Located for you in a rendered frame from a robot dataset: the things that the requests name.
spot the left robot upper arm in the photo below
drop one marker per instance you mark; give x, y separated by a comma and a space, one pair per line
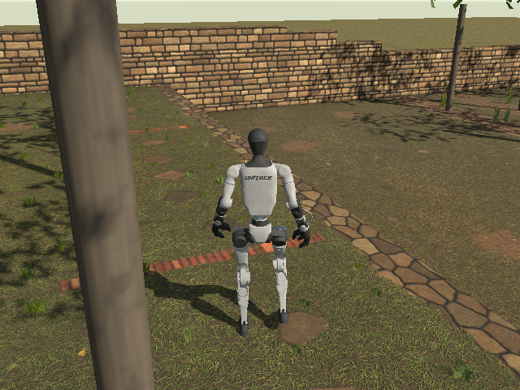
229, 185

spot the robot head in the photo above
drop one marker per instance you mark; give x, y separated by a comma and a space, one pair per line
258, 140

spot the robot left hand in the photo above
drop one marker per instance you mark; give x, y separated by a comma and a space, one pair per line
223, 226

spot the robot right hand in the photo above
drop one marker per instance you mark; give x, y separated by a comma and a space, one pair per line
303, 235

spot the robot left forearm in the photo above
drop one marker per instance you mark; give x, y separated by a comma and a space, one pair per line
219, 214

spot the robot right forearm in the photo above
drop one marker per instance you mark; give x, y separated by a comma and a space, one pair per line
299, 217

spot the right robot upper arm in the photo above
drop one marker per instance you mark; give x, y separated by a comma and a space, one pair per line
288, 184

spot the humanoid robot torso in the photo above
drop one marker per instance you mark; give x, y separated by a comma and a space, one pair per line
259, 189

